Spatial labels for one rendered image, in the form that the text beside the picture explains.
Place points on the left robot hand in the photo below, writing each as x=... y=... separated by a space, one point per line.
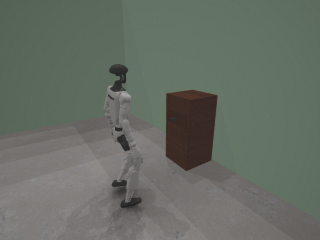
x=111 y=131

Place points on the right robot hand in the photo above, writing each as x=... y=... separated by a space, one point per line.
x=136 y=153

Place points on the robot left forearm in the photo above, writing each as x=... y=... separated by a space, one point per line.
x=108 y=116

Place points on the cabinet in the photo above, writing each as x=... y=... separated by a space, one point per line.
x=192 y=147

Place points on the right robot upper arm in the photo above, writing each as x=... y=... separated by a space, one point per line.
x=125 y=100

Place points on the robot right forearm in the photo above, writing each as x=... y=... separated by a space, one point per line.
x=126 y=130

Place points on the right robot shin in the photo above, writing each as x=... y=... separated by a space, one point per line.
x=131 y=184

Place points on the drawer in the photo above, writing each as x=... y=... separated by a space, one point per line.
x=181 y=119

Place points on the left robot upper arm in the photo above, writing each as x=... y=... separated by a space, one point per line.
x=106 y=104

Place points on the humanoid robot head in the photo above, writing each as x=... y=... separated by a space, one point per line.
x=118 y=70

